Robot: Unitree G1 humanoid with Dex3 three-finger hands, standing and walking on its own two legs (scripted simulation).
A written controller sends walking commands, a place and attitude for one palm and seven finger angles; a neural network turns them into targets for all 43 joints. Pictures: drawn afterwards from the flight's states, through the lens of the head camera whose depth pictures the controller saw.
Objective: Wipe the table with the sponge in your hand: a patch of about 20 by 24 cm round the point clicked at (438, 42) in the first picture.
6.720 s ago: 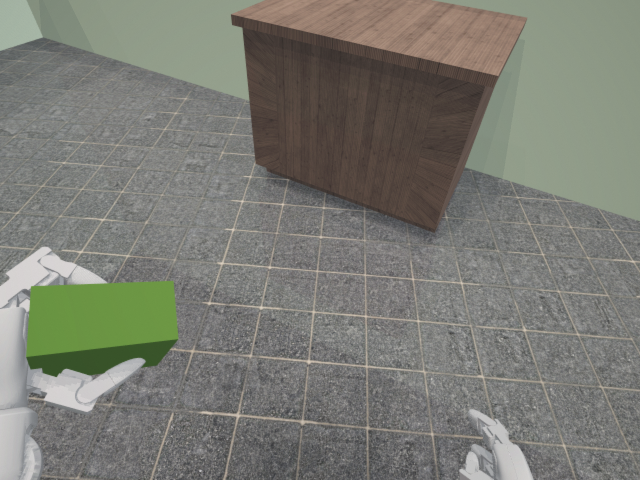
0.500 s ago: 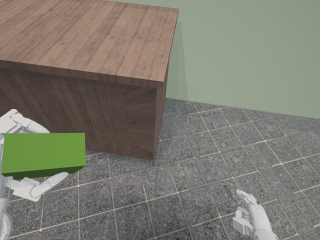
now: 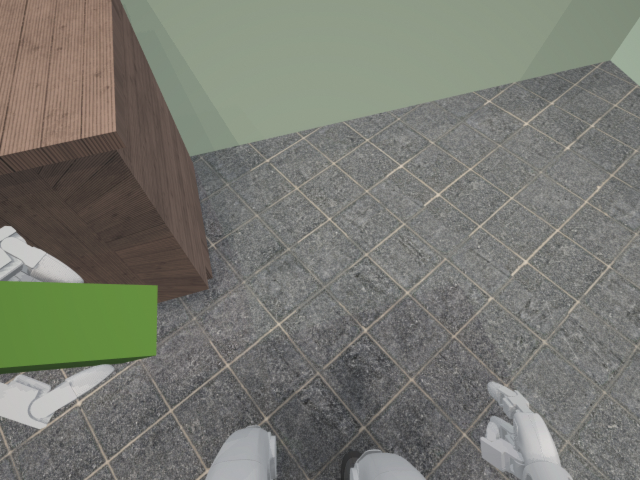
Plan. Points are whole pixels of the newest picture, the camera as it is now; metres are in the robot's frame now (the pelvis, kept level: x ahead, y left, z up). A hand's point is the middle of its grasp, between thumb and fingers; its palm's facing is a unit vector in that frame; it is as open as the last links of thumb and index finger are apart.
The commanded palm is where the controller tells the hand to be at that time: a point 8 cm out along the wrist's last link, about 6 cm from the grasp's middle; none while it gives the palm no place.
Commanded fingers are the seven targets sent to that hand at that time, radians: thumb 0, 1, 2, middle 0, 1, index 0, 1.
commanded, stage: turn to face it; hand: left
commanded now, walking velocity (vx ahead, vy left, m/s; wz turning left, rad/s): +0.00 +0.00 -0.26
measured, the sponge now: (90, 329) +0.24 +0.19 +0.15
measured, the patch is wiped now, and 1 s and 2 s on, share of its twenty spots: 0.00 0.00 0.00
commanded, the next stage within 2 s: take the last steps up to it in 0.12 s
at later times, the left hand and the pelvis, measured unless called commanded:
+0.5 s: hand out of the picture +0.18 +0.22 +0.18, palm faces +0.40 -0.80 -0.45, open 10.1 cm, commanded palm +0.14 +0.26 +0.18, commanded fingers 0.00 0.10 1.30 -1.20 -1.60 -1.20 -1.60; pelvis -0.04 -0.01 -0.01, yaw -4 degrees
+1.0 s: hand out of the picture +0.25 +0.28 +0.17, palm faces +0.38 -0.80 -0.47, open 10.1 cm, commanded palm +0.19 +0.31 +0.18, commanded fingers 0.00 0.10 1.30 -1.20 -1.60 -1.20 -1.60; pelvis +0.01 +0.04 -0.01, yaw -3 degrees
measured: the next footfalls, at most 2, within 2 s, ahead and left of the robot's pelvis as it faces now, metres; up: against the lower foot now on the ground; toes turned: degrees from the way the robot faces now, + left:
left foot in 0.26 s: +0.02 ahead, +0.13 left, +0.00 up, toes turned +0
right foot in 0.50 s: -0.01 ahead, -0.11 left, +0.00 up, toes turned -8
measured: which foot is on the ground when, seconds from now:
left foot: up 0.00-0.24, down 0.26-0.50, up 0.52-0.86, down 0.88-1.00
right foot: down 0.00-0.30, up 0.32-0.48, down 0.50-0.88, up 0.90-1.00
